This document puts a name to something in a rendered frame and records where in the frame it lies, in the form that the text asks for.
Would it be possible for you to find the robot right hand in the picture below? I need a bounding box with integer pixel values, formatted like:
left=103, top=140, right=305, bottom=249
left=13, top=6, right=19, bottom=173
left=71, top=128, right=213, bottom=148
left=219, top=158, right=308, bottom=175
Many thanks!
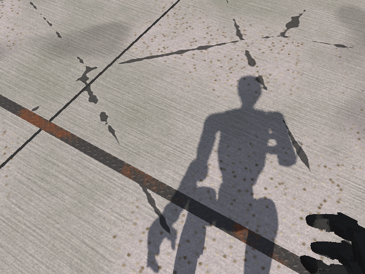
left=300, top=212, right=365, bottom=274

